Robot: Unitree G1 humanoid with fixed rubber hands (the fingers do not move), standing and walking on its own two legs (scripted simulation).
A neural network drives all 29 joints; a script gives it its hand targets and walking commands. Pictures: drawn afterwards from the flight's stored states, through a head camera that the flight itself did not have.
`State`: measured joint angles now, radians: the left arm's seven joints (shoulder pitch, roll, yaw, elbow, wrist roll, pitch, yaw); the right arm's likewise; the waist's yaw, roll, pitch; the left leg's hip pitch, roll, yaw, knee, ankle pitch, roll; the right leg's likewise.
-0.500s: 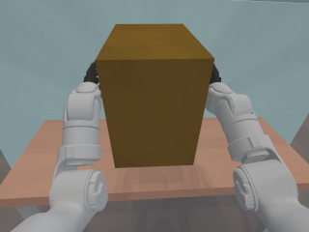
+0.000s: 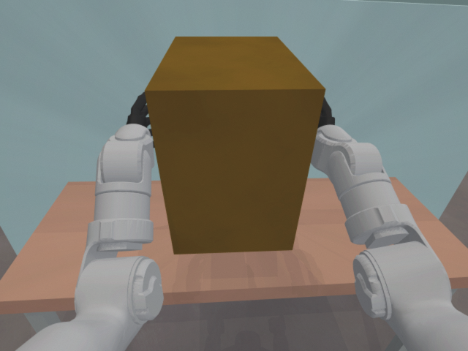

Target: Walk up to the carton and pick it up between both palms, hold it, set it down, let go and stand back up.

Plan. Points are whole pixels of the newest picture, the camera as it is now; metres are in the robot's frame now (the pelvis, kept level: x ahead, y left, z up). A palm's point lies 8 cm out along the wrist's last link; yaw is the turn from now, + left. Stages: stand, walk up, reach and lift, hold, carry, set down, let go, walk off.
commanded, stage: hold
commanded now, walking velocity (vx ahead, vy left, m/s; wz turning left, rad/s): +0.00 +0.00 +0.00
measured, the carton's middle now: (229, 136) +0.43 +0.01 +0.25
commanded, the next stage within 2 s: none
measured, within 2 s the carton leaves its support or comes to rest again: neither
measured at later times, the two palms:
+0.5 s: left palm (138, 135) +0.37 +0.16 +0.28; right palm (321, 136) +0.37 -0.14 +0.28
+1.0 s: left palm (138, 134) +0.37 +0.16 +0.28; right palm (321, 136) +0.37 -0.14 +0.28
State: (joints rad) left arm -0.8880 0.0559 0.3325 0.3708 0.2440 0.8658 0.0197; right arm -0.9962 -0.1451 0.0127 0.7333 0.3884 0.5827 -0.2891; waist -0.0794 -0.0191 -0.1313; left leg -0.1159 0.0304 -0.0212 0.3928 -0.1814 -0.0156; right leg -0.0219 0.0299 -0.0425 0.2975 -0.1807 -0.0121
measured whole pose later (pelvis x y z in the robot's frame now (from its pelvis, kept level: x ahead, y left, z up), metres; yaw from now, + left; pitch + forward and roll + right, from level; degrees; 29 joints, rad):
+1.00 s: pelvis +0.00 +0.00 +0.00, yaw +0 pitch -5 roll -1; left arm -0.89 0.06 0.33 0.37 0.24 0.86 0.02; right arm -1.00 -0.15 0.01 0.73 0.39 0.59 -0.29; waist -0.08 -0.02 -0.13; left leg -0.12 0.03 -0.02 0.39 -0.18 -0.02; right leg -0.02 0.03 -0.04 0.30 -0.18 -0.01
